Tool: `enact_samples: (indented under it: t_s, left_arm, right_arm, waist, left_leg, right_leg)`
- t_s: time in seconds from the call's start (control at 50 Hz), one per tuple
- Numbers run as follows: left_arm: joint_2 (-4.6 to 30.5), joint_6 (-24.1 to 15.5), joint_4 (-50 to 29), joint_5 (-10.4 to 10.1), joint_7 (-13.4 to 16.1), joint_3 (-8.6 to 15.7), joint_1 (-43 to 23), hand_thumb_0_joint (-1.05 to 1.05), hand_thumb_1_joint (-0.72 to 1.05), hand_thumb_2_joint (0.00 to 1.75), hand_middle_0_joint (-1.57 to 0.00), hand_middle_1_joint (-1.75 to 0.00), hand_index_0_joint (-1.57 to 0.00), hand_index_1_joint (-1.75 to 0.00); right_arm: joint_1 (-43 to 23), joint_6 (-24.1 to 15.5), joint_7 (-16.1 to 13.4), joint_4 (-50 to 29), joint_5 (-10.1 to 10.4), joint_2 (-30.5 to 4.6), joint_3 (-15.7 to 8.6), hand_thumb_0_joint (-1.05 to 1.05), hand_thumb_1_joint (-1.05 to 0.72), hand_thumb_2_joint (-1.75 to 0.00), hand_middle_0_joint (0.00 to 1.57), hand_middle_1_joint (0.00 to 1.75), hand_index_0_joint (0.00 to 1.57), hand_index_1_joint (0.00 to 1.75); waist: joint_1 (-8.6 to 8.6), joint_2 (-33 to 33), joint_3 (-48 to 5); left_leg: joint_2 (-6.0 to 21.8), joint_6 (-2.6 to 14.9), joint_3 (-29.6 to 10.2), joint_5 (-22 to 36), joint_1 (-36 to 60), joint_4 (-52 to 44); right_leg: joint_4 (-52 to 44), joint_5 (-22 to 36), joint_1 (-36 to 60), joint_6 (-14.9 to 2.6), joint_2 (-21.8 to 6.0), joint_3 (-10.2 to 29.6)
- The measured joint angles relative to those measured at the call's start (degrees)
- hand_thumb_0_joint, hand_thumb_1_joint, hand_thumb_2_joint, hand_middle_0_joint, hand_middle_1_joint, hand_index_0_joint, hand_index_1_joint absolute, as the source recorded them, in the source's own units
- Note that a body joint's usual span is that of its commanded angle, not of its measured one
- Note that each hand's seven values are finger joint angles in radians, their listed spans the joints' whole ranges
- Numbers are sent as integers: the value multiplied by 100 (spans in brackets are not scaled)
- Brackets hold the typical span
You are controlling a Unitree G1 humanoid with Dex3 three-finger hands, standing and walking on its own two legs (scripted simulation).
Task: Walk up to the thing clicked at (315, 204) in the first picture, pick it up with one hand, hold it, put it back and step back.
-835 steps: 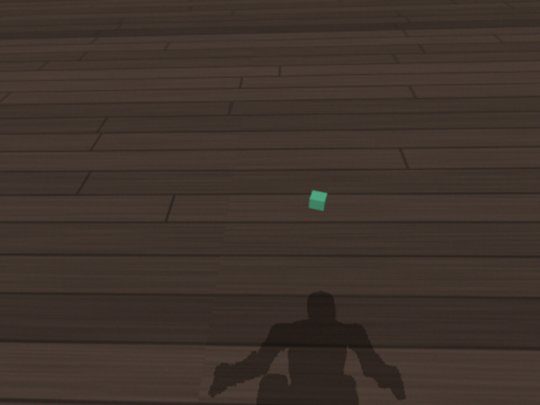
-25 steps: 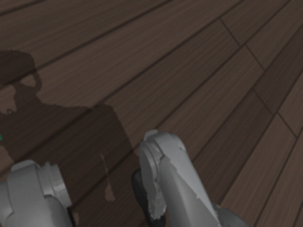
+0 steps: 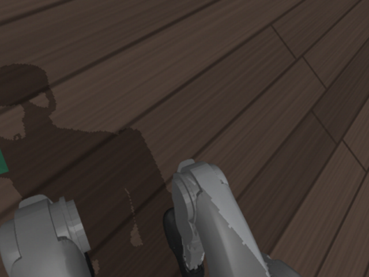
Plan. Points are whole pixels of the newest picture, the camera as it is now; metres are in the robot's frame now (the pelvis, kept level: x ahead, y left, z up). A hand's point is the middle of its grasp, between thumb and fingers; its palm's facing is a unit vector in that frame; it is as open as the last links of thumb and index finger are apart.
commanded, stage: settle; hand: left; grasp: from above
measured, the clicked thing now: out of the picture +0.40 +0.34 -0.26
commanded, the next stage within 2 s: lift in 0.72 s
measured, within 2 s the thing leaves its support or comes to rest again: leaves its support in 0.04 s
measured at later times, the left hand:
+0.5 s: hand out of the picture +0.38 +0.34 -0.15, palm faces -0.42 -0.15 -0.90, open 9.8 cm
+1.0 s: hand out of the picture +0.38 +0.34 -0.09, palm faces -0.41 -0.15 -0.90, open 9.8 cm
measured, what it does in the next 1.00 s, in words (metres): rises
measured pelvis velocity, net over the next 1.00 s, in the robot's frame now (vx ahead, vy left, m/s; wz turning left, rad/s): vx -0.01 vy -0.01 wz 0.12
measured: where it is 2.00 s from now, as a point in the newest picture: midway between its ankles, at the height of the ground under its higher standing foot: outside the picture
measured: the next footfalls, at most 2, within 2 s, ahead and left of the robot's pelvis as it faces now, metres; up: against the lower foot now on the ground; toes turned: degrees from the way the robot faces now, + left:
none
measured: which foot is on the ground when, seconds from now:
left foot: down 0.00-1.00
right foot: down 0.00-1.00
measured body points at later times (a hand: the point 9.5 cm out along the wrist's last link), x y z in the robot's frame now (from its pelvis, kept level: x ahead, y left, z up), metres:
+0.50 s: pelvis +0.00 +0.00 +0.02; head +0.20 +0.09 +0.41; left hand +0.40 +0.35 -0.10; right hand +0.12 -0.25 -0.08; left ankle +0.07 +0.14 -0.26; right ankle +0.10 -0.12 -0.26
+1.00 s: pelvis -0.01 -0.01 +0.06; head +0.20 +0.07 +0.45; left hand +0.40 +0.35 -0.04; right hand +0.10 -0.27 -0.06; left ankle +0.07 +0.14 -0.26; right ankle +0.10 -0.12 -0.26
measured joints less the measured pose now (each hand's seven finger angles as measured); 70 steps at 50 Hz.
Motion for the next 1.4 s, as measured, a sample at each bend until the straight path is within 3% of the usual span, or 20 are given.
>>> enact_samples:
  t_s: [0.12, 0.26, 0.4, 0.54, 0.76, 0.92, 1.12, 1.28, 1.4]
  left_arm:
    - [-287, 59, -568, 13, -115, 33, 268, 1, -6, 65, -68, -64, -73, -60]
    - [-729, 354, -1179, -126, -380, -191, 425, 1, -6, 65, -68, -66, -73, -60]
    - [-1021, 586, -1265, -311, -912, -529, 328, 1, -6, 65, -69, -66, -73, -60]
    - [-1117, 467, -1536, -309, -1359, -603, 301, 1, -6, 65, -69, -67, -74, -60]
    - [-1115, 348, -1949, -199, -1595, -527, 336, 1, -6, 65, -69, -67, -74, -59]
    - [-1182, 404, -2109, -256, -1772, -530, 342, 1, -7, 65, -70, -64, -75, -58]
    - [-1404, 550, -2855, -520, -2323, -660, 739, 0, -7, 66, -71, -62, -75, -58]
    - [-1574, 626, -3659, -665, -2642, -815, 1250, 0, -7, 66, -71, -63, -75, -58]
    - [-1674, 781, -4268, -887, -2839, -979, 1641, 0, -6, 64, -70, -66, -74, -58]
  right_arm:
    - [33, 37, 65, 10, 139, 48, -160, 0, -91, -90, 20, 30, 20, 30]
    - [55, 185, 79, 55, 435, 144, -478, 0, -91, -90, 20, 30, 20, 30]
    - [56, 424, -48, -3, 709, 203, -667, 0, -91, -90, 20, 30, 20, 30]
    - [170, 682, -262, -81, 867, 223, -754, 0, -92, -90, 20, 30, 20, 30]
    - [363, 1018, -606, -80, 938, 236, -899, 0, -91, -90, 20, 30, 20, 30]
    - [474, 1150, -766, -92, 1021, 246, -1012, 0, -91, -90, 20, 30, 20, 30]
    - [567, 1340, -896, -185, 1240, 329, -1213, 0, -91, -90, 20, 30, 20, 30]
    - [560, 1507, -1066, -350, 1434, 363, -1346, 0, -91, -90, 20, 30, 20, 30]
    - [509, 1590, -1207, -495, 1565, 388, -1410, 0, -91, -90, 20, 30, 20, 30]
  waist:
    - [131, 91, -200]
    - [341, 310, -600]
    - [511, 543, -899]
    - [619, 625, -967]
    - [657, 654, -1042]
    - [673, 722, -1146]
    - [833, 811, -1341]
    - [1019, 877, -1592]
    - [1136, 907, -1721]
  left_leg:
    - [-13, 0, 48, 3, -23, -56]
    - [-15, 33, 209, 57, -73, -211]
    - [12, 94, 433, 152, -1, -502]
    - [-11, 91, 578, 250, 114, -736]
    - [-36, 65, 685, 349, 220, -1014]
    - [-41, 76, 763, 395, 337, -1257]
    - [-25, 104, 896, 411, 746, -1735]
    - [-15, 137, 993, 445, 1241, -2267]
    - [-14, 160, 1068, 493, 1758, -2797]
  right_leg:
    - [-19, -27, -23, -14, -32, 28]
    - [-82, -41, -85, -44, -89, 134]
    - [-254, -4, -65, -43, -144, 286]
    - [-376, 31, 7, -76, -214, 382]
    - [-556, 85, 64, -122, -281, 442]
    - [-759, 110, 163, -144, -320, 484]
    - [-1186, 120, 534, -156, -369, 553]
    - [-1710, 162, 1015, -165, -411, 589]
    - [-2238, 220, 1522, -166, -450, 611]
